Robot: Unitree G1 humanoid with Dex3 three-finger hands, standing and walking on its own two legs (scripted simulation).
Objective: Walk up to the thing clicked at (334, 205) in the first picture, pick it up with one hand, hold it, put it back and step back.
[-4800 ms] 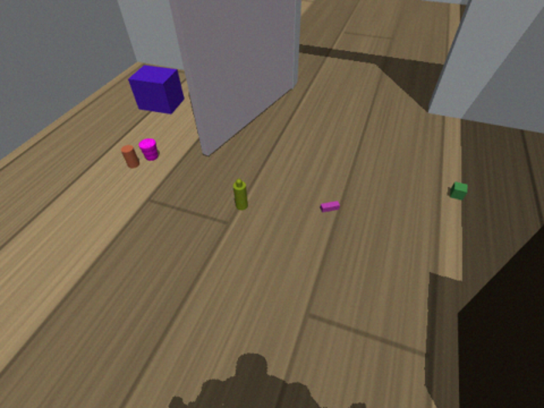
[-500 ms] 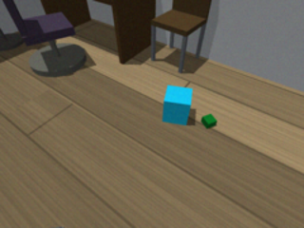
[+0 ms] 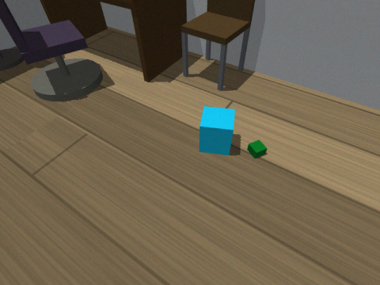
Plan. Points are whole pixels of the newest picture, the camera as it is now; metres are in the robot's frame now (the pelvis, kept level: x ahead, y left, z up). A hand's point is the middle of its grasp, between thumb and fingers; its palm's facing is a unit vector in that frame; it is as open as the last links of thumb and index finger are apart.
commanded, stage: stand
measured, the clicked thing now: out of the picture -0.37 -1.03 -0.77
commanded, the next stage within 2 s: none
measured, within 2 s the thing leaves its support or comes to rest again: neither
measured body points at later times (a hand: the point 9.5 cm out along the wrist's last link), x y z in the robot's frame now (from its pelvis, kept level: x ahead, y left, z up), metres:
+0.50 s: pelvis +0.01 +0.00 +0.00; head +0.03 -0.01 +0.45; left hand +0.09 +0.30 -0.13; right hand +0.09 -0.31 -0.13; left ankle +0.03 +0.15 -0.75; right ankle +0.00 -0.13 -0.75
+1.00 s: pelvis +0.03 +0.00 +0.00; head +0.04 -0.01 +0.45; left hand +0.11 +0.30 -0.13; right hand +0.11 -0.31 -0.13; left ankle +0.03 +0.15 -0.75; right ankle +0.00 -0.13 -0.75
